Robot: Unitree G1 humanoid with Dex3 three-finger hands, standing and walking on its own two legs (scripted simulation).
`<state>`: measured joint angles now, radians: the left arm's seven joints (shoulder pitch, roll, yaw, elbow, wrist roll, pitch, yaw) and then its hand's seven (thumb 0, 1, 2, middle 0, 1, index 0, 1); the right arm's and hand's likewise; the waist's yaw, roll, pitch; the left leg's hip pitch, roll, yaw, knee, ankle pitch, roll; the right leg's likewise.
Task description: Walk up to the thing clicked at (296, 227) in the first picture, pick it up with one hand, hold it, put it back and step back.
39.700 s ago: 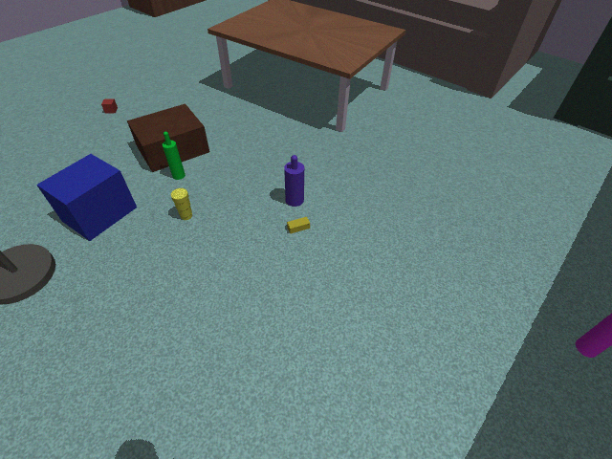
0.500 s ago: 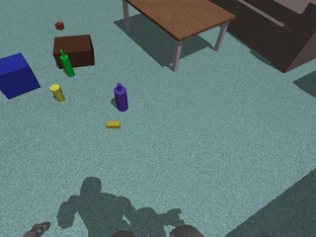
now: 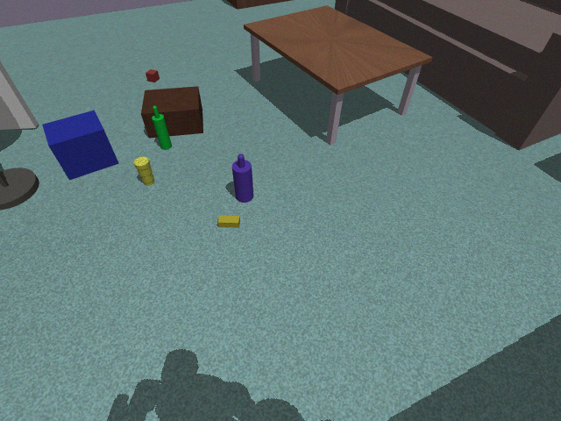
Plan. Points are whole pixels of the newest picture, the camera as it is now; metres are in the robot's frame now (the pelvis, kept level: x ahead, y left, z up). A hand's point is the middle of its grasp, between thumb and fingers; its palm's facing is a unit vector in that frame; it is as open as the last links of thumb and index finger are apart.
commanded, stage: step back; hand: left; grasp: from above
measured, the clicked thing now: (229, 221) +1.06 +0.27 -0.74
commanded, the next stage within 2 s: stand in 0.80 s
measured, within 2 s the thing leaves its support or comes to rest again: neither
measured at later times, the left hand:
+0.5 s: hand out of the picture +0.07 +0.27 -0.15, palm faces -0.01 -0.94 -0.34, open 7.4 cm
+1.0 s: hand (121, 418) +0.16 +0.25 -0.13, palm faces -0.05 -0.94 -0.34, open 7.4 cm
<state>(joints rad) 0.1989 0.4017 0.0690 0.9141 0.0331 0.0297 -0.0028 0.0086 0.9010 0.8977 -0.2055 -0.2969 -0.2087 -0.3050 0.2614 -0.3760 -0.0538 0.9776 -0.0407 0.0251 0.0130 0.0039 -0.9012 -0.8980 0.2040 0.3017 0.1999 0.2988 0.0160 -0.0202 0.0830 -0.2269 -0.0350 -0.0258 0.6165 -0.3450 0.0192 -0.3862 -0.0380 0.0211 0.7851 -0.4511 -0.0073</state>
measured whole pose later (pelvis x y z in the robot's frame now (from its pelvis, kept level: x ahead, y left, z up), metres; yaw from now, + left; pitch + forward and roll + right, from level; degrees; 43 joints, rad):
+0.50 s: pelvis +0.02 +0.01 +0.01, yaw -2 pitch -2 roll +0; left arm 0.21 0.37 0.04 1.03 0.01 -0.01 -0.02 0.01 0.90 0.90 -0.21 -0.30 -0.21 -0.30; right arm 0.19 -0.35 -0.04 1.02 -0.04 -0.01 0.01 0.00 -0.90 -0.90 0.20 0.30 0.20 0.30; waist 0.03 -0.02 0.05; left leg -0.25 0.00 0.01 0.58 -0.30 0.01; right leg -0.26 -0.01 0.02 0.61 -0.35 -0.01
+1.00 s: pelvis +0.04 +0.01 +0.02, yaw -2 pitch -3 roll +0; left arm 0.04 0.35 0.00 1.09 0.00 -0.01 0.00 0.01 0.90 0.90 -0.20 -0.30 -0.21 -0.30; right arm 0.04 -0.34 -0.01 1.09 0.00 -0.01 0.00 0.00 -0.90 -0.90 0.20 0.30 0.20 0.30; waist 0.00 0.00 0.07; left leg -0.11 0.00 0.02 0.38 -0.23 0.00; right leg -0.12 -0.02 0.03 0.39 -0.22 0.02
